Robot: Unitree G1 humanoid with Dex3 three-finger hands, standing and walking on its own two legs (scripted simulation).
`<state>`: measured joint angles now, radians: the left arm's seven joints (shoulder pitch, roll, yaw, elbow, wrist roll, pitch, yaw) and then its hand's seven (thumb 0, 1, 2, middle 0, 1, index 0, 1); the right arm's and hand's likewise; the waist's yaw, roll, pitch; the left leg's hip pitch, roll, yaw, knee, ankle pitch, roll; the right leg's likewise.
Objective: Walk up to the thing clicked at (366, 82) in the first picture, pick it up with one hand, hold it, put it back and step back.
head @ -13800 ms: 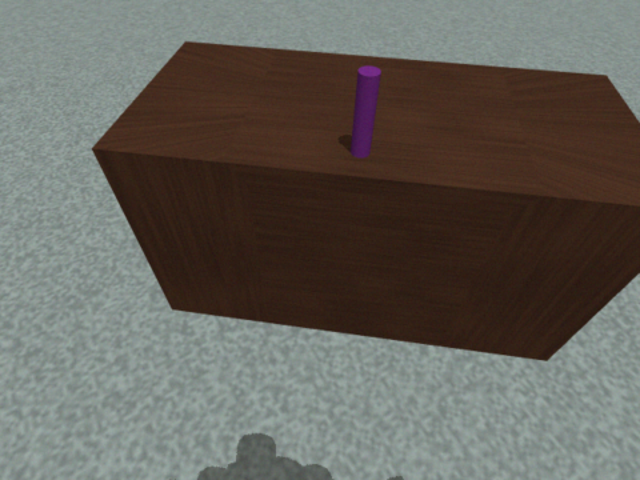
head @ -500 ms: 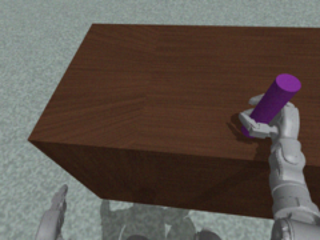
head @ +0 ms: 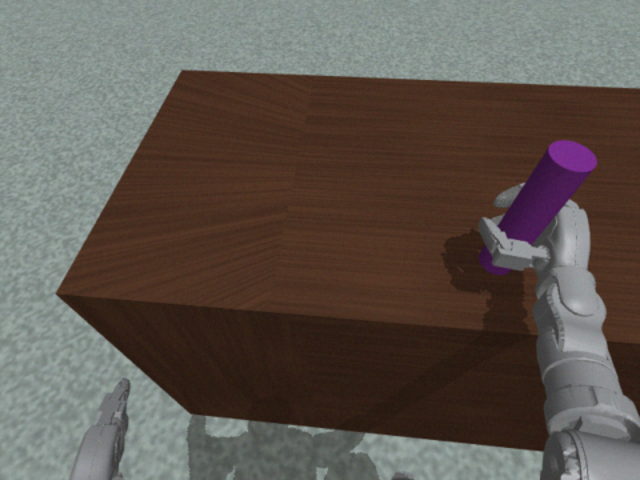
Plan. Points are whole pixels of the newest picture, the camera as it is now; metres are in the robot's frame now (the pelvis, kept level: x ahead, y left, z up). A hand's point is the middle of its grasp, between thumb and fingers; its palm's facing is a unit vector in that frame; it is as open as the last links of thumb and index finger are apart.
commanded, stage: settle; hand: right
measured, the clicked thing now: (527, 217) +0.42 -0.21 +0.11
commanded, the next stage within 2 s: lift in 0.32 s
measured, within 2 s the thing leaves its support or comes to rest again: neither
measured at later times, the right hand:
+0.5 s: hand (515, 214) +0.42 -0.19 +0.11, palm faces +0.13 +0.99 +0.01, open 6.2 cm
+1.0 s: hand (536, 187) +0.40 -0.18 +0.18, palm faces +0.13 +0.99 -0.01, open 6.1 cm
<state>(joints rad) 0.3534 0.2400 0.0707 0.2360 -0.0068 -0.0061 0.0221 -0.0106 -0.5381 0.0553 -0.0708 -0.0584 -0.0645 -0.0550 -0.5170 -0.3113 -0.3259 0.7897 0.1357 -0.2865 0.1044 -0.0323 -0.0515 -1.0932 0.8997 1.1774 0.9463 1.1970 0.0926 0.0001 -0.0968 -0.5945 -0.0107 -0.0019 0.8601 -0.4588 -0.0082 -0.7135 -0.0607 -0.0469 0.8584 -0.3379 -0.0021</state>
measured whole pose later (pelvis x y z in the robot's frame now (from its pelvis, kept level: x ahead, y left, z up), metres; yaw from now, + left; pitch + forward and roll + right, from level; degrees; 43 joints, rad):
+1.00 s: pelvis +0.01 +0.00 +0.03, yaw +0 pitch +3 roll +0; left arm 0.28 0.22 0.05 0.47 -0.03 -0.06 0.08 -0.01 -0.52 0.04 -0.06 -0.06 -0.06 -0.05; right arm -0.42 -0.27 -0.23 0.45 0.19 -0.05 0.06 -0.03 -0.06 -1.11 0.88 1.21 0.93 1.23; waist 0.03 -0.03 -0.06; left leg -0.30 0.01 -0.01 0.61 -0.37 -0.01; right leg -0.41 -0.04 -0.06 0.60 -0.24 0.00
